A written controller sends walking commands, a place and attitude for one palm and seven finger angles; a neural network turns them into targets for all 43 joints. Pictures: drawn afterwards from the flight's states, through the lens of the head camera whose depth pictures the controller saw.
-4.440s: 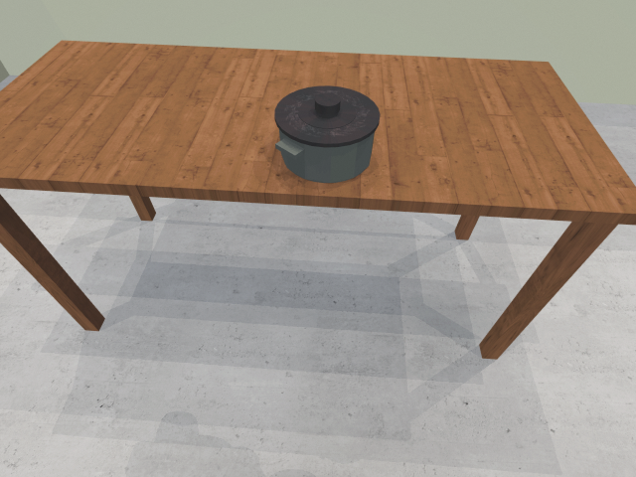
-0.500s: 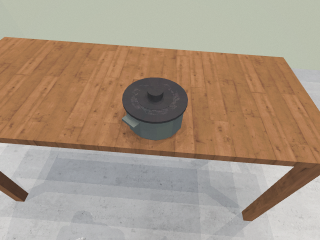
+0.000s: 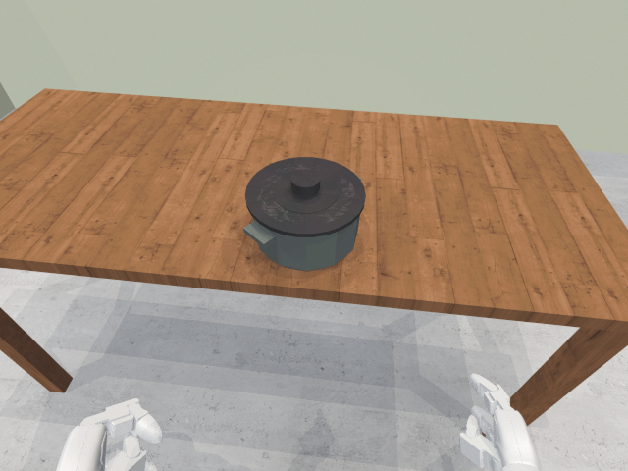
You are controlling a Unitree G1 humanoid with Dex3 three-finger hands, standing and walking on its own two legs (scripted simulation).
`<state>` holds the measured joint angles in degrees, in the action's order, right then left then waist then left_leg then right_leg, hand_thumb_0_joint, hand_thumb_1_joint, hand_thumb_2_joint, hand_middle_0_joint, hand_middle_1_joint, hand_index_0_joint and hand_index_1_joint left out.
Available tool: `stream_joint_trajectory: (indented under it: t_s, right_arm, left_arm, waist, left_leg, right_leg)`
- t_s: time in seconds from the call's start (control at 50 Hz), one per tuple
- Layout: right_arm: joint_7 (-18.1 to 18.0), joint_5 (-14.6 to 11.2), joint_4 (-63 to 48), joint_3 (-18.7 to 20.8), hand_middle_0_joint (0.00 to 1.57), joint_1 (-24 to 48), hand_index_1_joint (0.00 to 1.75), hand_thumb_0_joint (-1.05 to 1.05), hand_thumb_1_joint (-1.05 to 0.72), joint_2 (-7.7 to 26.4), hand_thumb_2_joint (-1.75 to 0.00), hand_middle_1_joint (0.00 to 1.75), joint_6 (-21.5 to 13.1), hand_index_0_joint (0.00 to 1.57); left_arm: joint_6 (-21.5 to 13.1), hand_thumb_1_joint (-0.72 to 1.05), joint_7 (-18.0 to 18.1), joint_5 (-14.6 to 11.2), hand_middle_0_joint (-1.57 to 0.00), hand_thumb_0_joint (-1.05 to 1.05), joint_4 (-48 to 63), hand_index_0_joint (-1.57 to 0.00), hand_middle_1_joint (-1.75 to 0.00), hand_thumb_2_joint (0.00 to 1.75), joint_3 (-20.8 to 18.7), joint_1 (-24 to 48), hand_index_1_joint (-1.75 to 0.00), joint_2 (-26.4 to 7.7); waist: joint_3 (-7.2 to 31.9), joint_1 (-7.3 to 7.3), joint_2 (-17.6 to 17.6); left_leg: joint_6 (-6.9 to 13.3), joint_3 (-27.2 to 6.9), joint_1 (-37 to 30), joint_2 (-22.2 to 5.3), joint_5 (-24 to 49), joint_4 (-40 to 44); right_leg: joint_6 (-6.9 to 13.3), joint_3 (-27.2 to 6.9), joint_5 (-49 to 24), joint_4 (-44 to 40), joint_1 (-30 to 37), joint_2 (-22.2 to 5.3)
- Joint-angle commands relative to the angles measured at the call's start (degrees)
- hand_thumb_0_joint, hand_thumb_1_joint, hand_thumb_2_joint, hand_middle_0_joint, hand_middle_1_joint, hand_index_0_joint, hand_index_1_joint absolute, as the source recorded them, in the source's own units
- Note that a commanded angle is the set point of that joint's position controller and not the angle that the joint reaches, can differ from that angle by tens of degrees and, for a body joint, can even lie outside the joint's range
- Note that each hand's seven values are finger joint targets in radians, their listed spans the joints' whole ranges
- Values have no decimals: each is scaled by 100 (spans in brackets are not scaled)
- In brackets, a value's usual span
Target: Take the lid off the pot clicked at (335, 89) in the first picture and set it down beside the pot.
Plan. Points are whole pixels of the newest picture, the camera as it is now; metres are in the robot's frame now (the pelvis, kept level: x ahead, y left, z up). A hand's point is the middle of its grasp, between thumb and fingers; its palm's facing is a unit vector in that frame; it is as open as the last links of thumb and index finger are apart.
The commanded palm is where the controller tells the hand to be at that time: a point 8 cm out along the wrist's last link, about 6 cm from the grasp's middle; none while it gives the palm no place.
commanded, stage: lift the closed hand beside the body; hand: left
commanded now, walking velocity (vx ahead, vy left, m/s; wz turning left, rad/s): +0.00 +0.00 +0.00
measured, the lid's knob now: (305, 182) +0.54 +0.08 +0.08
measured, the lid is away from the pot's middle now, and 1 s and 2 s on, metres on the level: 0.00 0.00 0.00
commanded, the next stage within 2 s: raise the hand higher, near the body in 0.02 s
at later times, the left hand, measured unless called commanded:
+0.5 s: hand (129, 411) +0.16 +0.23 +0.04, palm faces +0.24 -0.89 -0.39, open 3.1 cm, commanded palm +0.12 +0.27 +0.08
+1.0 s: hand (123, 354) +0.20 +0.23 +0.10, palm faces +0.29 -0.87 -0.41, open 3.1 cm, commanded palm +0.15 +0.27 +0.13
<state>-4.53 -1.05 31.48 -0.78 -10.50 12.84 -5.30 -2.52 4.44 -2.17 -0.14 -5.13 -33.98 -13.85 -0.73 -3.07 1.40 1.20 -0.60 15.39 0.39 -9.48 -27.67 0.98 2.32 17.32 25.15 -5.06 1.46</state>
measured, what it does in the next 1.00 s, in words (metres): stands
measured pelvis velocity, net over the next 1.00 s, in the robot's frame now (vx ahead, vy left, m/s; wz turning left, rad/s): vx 0.03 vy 0.00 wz -0.02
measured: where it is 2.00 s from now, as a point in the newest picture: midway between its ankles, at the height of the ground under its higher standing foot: outside the picture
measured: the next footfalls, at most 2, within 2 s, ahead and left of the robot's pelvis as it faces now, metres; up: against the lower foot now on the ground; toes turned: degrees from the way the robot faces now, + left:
none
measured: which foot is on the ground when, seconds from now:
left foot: down 0.00-1.00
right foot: down 0.00-1.00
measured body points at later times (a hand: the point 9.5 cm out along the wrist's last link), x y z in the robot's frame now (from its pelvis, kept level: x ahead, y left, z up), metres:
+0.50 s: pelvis +0.03 +0.00 +0.00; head +0.01 -0.01 +0.45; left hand +0.15 +0.28 +0.07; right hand +0.21 -0.23 -0.07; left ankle +0.06 +0.10 -0.74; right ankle -0.04 -0.11 -0.74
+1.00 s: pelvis +0.03 +0.00 +0.00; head +0.02 -0.02 +0.45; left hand +0.18 +0.27 +0.13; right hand +0.22 -0.22 -0.08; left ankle +0.06 +0.10 -0.74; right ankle -0.04 -0.11 -0.74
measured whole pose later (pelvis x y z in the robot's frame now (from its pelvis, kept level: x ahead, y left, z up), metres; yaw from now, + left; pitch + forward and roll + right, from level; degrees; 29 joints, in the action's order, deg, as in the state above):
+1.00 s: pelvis +0.03 +0.00 +0.00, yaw -1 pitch -3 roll +0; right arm -3.8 -0.9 33.6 -1.0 -10.9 11.6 -4.4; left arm -4.9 4.6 -2.8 21.3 -11.9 -34.9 -18.1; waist -1.1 -3.6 3.2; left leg 1.2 1.0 11.0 0.8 -10.8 -25.0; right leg 0.8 0.8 18.0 22.2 -1.0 0.8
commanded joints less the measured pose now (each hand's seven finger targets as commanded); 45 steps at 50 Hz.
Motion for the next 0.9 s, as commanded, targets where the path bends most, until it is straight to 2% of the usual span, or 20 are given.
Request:
stream_joint_trajectory:
  t_s: [0.0,0.04,0.06,0.1,0.14,0.16,0.2,0.24,0.26,0.3,0.32,0.34,0.36,0.4,0.46,0.52,0.56,0.64,0.66,0.88]
  right_arm:
    - [-67,24,-833,203,20,619,30,0,-90,512,-90,30,-300,20]
    - [-63,15,-766,228,20,637,30,0,-90,511,-90,30,-318,20]
    - [-60,19,-798,204,20,656,30,0,-90,488,-90,30,-332,20]
    - [-63,22,-732,213,20,681,30,0,-90,474,-90,30,-339,20]
    - [-48,10,-696,247,20,693,30,0,-90,483,-90,30,-340,20]
    - [-34,12,-731,228,20,676,30,0,-90,467,-90,30,-357,20]
    - [-38,26,-708,231,20,673,30,0,-90,488,-90,30,-396,20]
    - [-33,19,-663,270,20,676,30,0,-90,471,-90,30,-410,20]
    - [-23,19,-696,255,20,684,30,0,-90,452,-90,30,-411,20]
    - [-33,13,-686,273,20,711,30,0,-90,452,-90,30,-396,20]
    - [-34,16,-702,262,20,696,30,0,-90,462,-90,30,-390,20]
    - [-30,10,-657,276,20,692,30,0,-90,456,-90,30,-385,20]
    - [-32,11,-720,256,20,719,30,0,-90,447,-90,30,-392,20]
    - [-34,20,-694,266,20,671,30,0,-90,436,-90,30,-386,20]
    - [-27,9,-738,270,20,724,30,0,-90,417,-90,30,-327,20]
    - [-7,21,-784,246,20,655,30,0,-90,437,-90,30,-336,20]
    - [4,21,-791,255,20,685,30,0,-90,428,-90,30,-302,20]
    - [-4,17,-798,251,20,715,30,0,-90,431,-90,30,-246,20]
    - [0,17,-850,219,20,710,30,0,-90,430,-90,30,-249,20]
    - [21,21,-821,198,20,739,30,0,-90,438,-90,30,-215,20]
  left_arm:
    - [-356,90,57,3,-130,0,1485,-130,-150,90,-530,22,-150,-772]
    - [-343,90,78,22,-130,0,1496,-130,-150,90,-770,-220,-150,-970]
    - [-360,90,71,11,-130,0,1706,-130,-150,90,-661,-189,-150,-874]
    - [-335,90,66,19,-130,0,1585,-130,-150,90,-691,-373,-150,-842]
    - [-346,90,63,38,-130,0,1644,-130,-150,90,-829,-498,-150,-954]
    - [-366,90,40,31,-130,0,1814,-130,-150,90,-666,-524,-150,-809]
    - [-386,90,38,48,-130,0,1953,-130,-150,90,-644,-433,-150,-836]
    - [-392,90,74,66,-130,0,1981,-130,-150,90,-886,-646,-150,-1020]
    - [-396,90,52,56,-130,0,2060,-130,-150,90,-776,-758,-150,-889]
    - [-414,90,42,51,-130,0,2168,-130,-150,90,-816,-784,-150,-919]
    - [-415,90,44,54,-130,0,2278,-130,-150,90,-825,-665,-150,-961]
    - [-433,90,66,56,-130,0,2294,-130,-150,90,-979,-627,-150,-1097]
    - [-455,90,50,48,-130,0,2456,-130,-150,90,-845,-559,-150,-966]
    - [-444,90,66,45,-130,0,2450,-130,-150,90,-947,-733,-150,-1015]
    - [-441,90,57,23,-130,0,2534,-130,-150,90,-988,-708,-150,-1022]
    - [-473,90,55,28,-130,0,2929,-130,-150,90,-952,-563,-150,-1044]
    - [-462,90,60,12,-130,0,2871,-130,-150,90,-1014,-627,-150,-1041]
    - [-479,90,76,-7,-130,0,2925,-130,-150,90,-1191,-391,-150,-1186]
    - [-505,90,67,-11,-130,0,3100,-130,-150,90,-1081,-275,-150,-1117]
    - [-584,90,97,-61,-130,0,3255,-130,-150,90,-1286,12,-150,-1245]
  waist:
    - [169,91,126]
    - [196,42,33]
    - [188,53,169]
    - [77,28,-93]
    - [136,2,-57]
    - [203,23,5]
    - [209,22,28]
    - [238,-23,-157]
    - [279,-12,-168]
    - [314,-27,-153]
    - [261,-23,-47]
    - [224,-12,-147]
    - [160,7,12]
    - [291,-42,77]
    - [230,-25,-87]
    - [387,-28,288]
    - [338,-20,-23]
    - [183,-28,41]
    - [251,-4,184]
    - [330,-26,37]
  left_leg:
    - [87,77,-1079,-72,-9,392]
    - [87,77,-1114,-95,88,389]
    - [89,68,-1111,-83,114,423]
    - [103,53,-1076,-94,173,443]
    - [107,83,-1136,-104,330,408]
    - [114,66,-1163,-89,372,427]
    - [122,66,-1231,-97,384,443]
    - [118,66,-1247,-126,493,431]
    - [127,69,-1238,-104,546,440]
    - [136,106,-1316,-109,655,418]
    - [132,104,-1313,-108,652,437]
    - [119,100,-1271,-104,632,403]
    - [122,116,-1306,-100,642,412]
    - [123,100,-1388,-108,804,431]
    - [127,138,-1365,-109,865,407]
    - [110,105,-1532,-122,1042,415]
    - [116,106,-1470,-128,1053,385]
    - [114,107,-1458,-120,928,397]
    - [105,108,-1491,-121,892,421]
    - [108,93,-1551,-139,865,431]
  right_leg:
    - [-15,-64,-335,-816,-1124,-173]
    - [-16,-45,-396,-837,-1076,-163]
    - [-9,-42,-434,-812,-1024,-172]
    - [-25,-5,-479,-805,-1043,-154]
    - [-30,-23,-629,-810,-999,-155]
    - [-28,-3,-679,-767,-948,-159]
    - [-41,-11,-667,-768,-974,-158]
    - [-38,17,-761,-759,-938,-144]
    - [-42,28,-854,-729,-884,-150]
    - [-57,-5,-978,-732,-888,-154]
    - [-56,-6,-972,-733,-896,-164]
    - [-49,6,-966,-756,-910,-150]
    - [-50,-8,-986,-768,-940,-161]
    - [-41,8,-1128,-719,-851,-161]
    - [-55,6,-1285,-738,-836,-161]
    - [-46,5,-1348,-688,-778,-169]
    - [-51,24,-1436,-697,-779,-154]
    - [-48,5,-1335,-771,-856,-138]
    - [-48,-5,-1268,-763,-822,-164]
    - [-58,-33,-1240,-815,-791,-168]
